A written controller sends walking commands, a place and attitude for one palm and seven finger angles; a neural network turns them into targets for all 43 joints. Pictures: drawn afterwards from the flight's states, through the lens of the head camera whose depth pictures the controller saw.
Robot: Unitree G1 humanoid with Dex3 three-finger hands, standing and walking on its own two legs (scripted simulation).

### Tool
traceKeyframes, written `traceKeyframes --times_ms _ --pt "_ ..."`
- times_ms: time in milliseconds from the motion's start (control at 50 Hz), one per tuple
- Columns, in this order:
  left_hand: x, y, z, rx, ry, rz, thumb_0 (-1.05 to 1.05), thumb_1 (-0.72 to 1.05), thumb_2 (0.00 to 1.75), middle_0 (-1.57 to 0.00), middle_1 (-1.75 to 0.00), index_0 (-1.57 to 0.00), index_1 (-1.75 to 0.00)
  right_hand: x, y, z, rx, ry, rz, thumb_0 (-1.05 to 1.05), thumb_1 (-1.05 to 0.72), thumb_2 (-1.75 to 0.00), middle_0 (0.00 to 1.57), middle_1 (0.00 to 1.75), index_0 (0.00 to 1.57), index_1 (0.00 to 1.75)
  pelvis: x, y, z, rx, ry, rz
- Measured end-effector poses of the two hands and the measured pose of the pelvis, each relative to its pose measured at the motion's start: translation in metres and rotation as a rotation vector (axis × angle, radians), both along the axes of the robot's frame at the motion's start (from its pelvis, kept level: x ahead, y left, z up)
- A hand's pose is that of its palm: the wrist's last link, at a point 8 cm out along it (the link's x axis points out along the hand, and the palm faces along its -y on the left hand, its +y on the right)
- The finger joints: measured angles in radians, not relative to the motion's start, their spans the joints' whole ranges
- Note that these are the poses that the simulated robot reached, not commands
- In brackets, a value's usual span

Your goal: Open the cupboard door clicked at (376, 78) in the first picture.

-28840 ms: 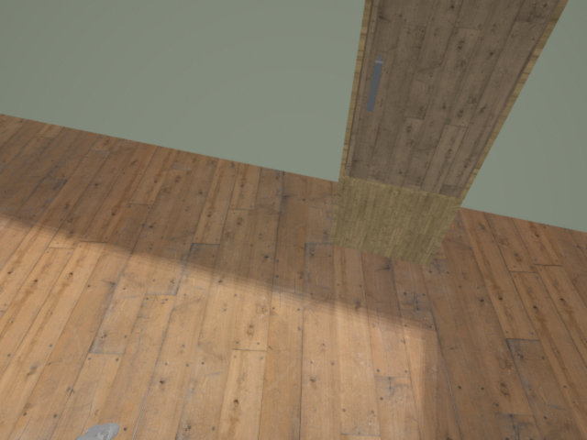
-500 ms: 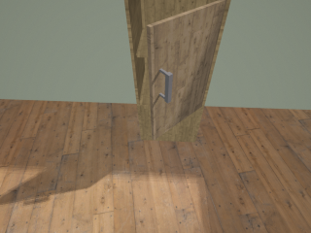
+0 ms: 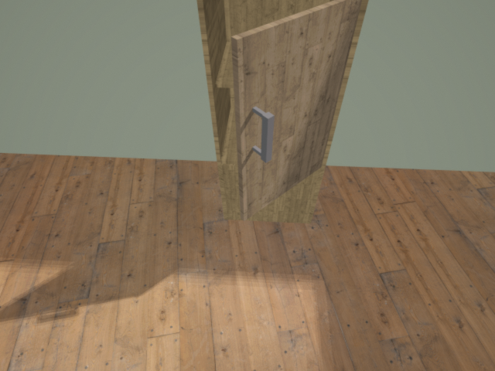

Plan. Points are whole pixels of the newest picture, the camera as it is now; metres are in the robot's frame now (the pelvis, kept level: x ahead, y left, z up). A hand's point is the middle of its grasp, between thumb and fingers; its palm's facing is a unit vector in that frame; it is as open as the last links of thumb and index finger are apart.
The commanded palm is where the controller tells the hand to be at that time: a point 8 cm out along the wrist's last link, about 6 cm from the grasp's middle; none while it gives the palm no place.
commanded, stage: walk to a spot facing it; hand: left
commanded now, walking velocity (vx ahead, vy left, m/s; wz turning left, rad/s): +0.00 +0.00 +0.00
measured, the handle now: (261, 135) +0.63 +0.00 +0.01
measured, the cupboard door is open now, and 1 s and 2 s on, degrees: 44 44 44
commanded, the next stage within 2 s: none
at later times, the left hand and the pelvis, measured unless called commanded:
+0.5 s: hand out of the picture +0.05 +0.18 -0.18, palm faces -0.09 -0.97 -0.24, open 7.4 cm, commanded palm none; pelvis -0.01 -0.01 -0.01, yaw -8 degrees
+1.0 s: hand out of the picture +0.11 +0.14 -0.17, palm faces -0.33 -0.91 -0.25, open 7.4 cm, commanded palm none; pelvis +0.01 -0.03 +0.00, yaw -25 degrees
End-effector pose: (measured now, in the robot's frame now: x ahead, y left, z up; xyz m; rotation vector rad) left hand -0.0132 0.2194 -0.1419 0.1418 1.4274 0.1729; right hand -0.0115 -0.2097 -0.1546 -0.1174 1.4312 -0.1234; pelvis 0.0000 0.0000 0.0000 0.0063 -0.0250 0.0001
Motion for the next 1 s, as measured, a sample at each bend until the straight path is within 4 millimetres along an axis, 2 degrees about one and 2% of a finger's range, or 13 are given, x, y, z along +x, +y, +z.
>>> traceKeyframes --times_ms 180,360,500,580,620,680,820,900,1000 --pt "0.014 -0.001 0.001 0.008 -0.022 -0.009 0.0 0.91 0.9 -0.2 -0.3 -0.2 -0.3 0.004 -0.006 0.0 -0.007 0.0 -0.003 0.0 -0.91 -0.9 0.2 0.3 0.19 0.29 0.003 -0.004 0.0 0.001 0.003 -0.007" --pt "0.029 0.005 -0.007 0.005 0.007 -0.058 0.0 0.91 0.9 -0.2 -0.3 -0.2 -0.3 0.001 -0.017 -0.002 -0.049 -0.021 -0.093 0.0 -0.91 -0.9 0.2 0.3 0.19 0.29 -0.001 -0.004 -0.007 0.0 0.016 -0.081" --pt "0.067 0.012 -0.006 0.036 -0.041 -0.135 0.01 0.91 0.9 -0.2 -0.3 -0.2 -0.3 -0.009 -0.033 -0.006 -0.081 -0.054 -0.147 0.0 -0.91 -0.9 0.2 0.3 0.2 0.29 -0.005 -0.008 -0.013 0.024 0.025 -0.148" --pt "0.097 0.004 0.006 0.067 -0.111 -0.181 0.01 0.91 0.9 -0.2 -0.3 -0.2 -0.3 -0.014 -0.049 -0.013 -0.071 -0.057 -0.163 0.0 -0.91 -0.9 0.2 0.3 0.2 0.29 -0.005 -0.019 -0.014 0.02 0.024 -0.18" --pt "0.11 -0.002 0.006 0.088 -0.156 -0.211 0.01 0.91 0.9 -0.2 -0.3 -0.2 -0.3 -0.014 -0.061 -0.021 -0.064 -0.065 -0.183 0.0 -0.91 -0.9 0.2 0.3 0.2 0.3 -0.005 -0.029 -0.021 0.032 0.03 -0.198" --pt "0.117 -0.012 0.01 0.106 -0.174 -0.236 0.0 0.91 0.9 -0.2 -0.3 -0.2 -0.3 -0.006 -0.077 -0.019 -0.067 -0.08 -0.211 0.0 -0.91 -0.9 0.2 0.3 0.2 0.29 -0.007 -0.037 -0.019 0.027 0.027 -0.223" --pt "0.118 -0.03 0.018 0.092 -0.104 -0.32 0.0 0.9 0.9 -0.2 -0.3 -0.2 -0.3 0.033 -0.104 0.011 -0.109 -0.234 -0.28 0.0 -0.91 -0.9 0.2 0.3 0.19 0.29 -0.005 -0.044 -0.002 0.055 0.044 -0.332" --pt "0.123 -0.034 0.016 0.07 -0.084 -0.358 0.0 0.9 0.9 -0.2 -0.3 -0.2 -0.3 0.051 -0.109 0.023 -0.133 -0.302 -0.308 0.0 -0.91 -0.9 0.2 0.3 0.19 0.29 0.0 -0.042 0.0 0.05 0.049 -0.382" --pt "0.137 -0.03 0.007 0.044 -0.081 -0.396 0.0 0.9 0.9 -0.2 -0.3 -0.2 -0.3 0.063 -0.103 0.033 -0.164 -0.343 -0.337 0.0 -0.91 -0.9 0.2 0.3 0.19 0.29 0.008 -0.032 -0.001 0.039 0.054 -0.439"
